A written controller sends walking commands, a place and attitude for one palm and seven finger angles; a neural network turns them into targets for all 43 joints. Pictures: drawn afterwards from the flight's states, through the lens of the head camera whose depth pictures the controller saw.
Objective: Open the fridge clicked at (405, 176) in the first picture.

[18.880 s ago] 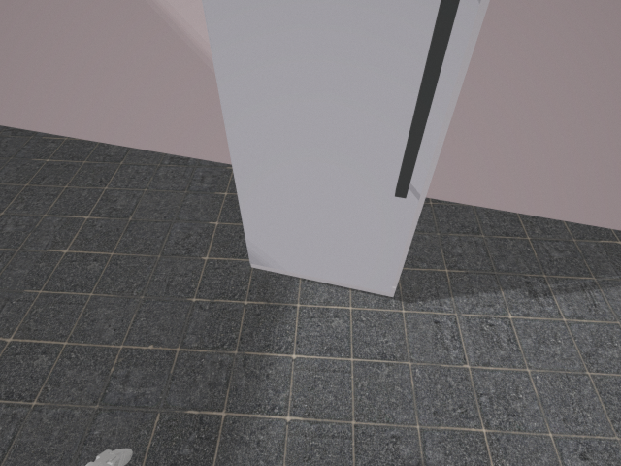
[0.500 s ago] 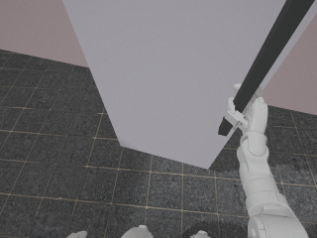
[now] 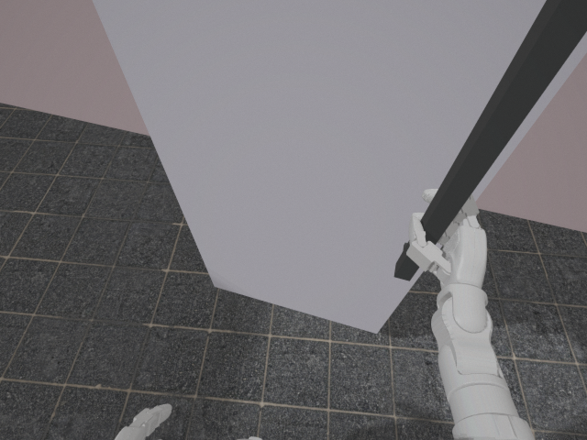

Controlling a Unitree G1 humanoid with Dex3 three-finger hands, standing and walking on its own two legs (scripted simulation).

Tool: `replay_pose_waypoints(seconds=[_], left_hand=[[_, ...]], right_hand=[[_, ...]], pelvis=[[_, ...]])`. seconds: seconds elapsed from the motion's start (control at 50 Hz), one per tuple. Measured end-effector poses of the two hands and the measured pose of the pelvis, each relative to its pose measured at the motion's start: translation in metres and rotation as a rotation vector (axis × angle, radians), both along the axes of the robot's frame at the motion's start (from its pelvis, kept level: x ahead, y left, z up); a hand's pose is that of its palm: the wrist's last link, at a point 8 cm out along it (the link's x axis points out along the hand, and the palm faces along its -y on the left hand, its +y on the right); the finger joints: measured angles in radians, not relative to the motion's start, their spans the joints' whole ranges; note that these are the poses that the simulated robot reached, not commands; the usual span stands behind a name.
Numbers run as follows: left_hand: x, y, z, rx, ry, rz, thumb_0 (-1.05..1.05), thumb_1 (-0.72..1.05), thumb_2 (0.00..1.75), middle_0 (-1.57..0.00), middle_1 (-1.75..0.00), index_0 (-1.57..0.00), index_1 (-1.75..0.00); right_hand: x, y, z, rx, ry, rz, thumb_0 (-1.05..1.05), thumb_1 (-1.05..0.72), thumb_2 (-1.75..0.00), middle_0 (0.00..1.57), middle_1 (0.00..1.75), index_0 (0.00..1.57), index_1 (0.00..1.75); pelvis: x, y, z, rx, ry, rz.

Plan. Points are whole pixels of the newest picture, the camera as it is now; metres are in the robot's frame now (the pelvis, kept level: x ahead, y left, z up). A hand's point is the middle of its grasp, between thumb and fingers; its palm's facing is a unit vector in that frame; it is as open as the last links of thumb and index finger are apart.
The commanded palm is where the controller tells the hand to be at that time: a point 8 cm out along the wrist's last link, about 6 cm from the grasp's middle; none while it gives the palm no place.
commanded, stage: pull the door a little, standing still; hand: right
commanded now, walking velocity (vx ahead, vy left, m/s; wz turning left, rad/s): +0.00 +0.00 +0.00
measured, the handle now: (458, 171) +0.45 -0.14 +0.13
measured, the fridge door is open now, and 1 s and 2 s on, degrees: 1 19 52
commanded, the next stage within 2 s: walk backward, drawing the door open in 0.06 s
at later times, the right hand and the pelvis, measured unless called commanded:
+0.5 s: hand (402, 294) +0.31 -0.08 +0.06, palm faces -0.03 +0.99 -0.16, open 6.4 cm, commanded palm +0.28 -0.14 +0.05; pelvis +0.10 +0.01 +0.05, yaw -2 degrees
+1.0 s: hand (370, 331) +0.26 -0.05 +0.05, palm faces +0.17 +0.97 -0.16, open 6.6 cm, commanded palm +0.22 -0.09 +0.05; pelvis +0.05 +0.10 +0.04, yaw -12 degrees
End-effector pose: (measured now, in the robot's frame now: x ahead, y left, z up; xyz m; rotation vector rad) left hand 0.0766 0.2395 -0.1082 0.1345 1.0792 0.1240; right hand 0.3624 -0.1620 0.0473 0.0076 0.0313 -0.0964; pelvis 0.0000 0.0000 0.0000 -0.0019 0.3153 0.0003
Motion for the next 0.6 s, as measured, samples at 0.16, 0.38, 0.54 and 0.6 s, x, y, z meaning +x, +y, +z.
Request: replay_pose_waypoints(seconds=[0.16, 0.38, 0.54, 0.6], left_hand=[[0.039, -0.008, 0.017, -0.020, -0.072, 0.018, 0.01, 0.91, 0.90, -0.20, -0.30, -0.20, -0.30], [0.130, -0.016, 0.042, 0.051, -0.173, 0.031, 0.01, 0.91, 0.90, -0.20, -0.30, -0.20, -0.30], [0.181, -0.012, 0.049, -0.018, -0.284, -0.058, 0.01, 0.91, 0.90, -0.20, -0.30, -0.20, -0.30], [0.197, -0.005, 0.057, -0.001, -0.324, -0.120, 0.01, 0.91, 0.90, -0.20, -0.30, -0.20, -0.30]], right_hand=[[-0.039, 0.008, 0.003, 0.026, 0.026, 0.043, 0.04, -0.68, -0.71, 0.17, 1.28, 0.22, 1.31], [-0.070, 0.020, 0.017, -0.112, 0.233, 0.194, 0.01, -0.59, -0.73, 0.23, 1.22, 0.33, 1.37], [-0.075, 0.027, 0.024, -0.149, 0.323, 0.069, 0.01, -0.55, -0.75, 0.26, 1.20, 0.41, 1.39], [-0.081, 0.031, 0.023, -0.146, 0.313, 0.026, 0.01, -0.55, -0.77, 0.27, 1.21, 0.38, 1.40]], pelvis=[[0.034, -0.007, 0.011, 0.005, -0.012, 0.058], [0.075, -0.010, 0.039, -0.001, -0.170, 0.035], [0.094, 0.020, 0.046, -0.057, -0.272, -0.037], [0.085, 0.031, 0.047, -0.084, -0.288, -0.045]])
